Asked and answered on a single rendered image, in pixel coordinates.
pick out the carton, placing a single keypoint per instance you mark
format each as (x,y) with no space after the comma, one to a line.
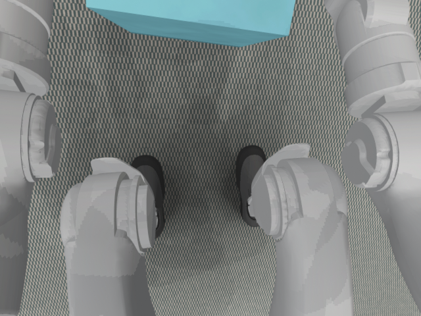
(235,23)

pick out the left robot foot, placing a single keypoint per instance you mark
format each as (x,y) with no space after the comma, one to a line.
(151,169)

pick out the robot right upper arm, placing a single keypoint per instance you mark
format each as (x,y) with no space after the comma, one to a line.
(382,154)

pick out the robot right forearm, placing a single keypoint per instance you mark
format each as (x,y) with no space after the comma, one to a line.
(379,55)

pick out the robot left upper arm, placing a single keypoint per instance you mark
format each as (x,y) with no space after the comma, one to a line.
(30,149)

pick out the left robot shin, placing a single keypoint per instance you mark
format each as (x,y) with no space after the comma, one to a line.
(100,165)

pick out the robot left forearm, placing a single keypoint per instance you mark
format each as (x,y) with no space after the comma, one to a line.
(25,27)

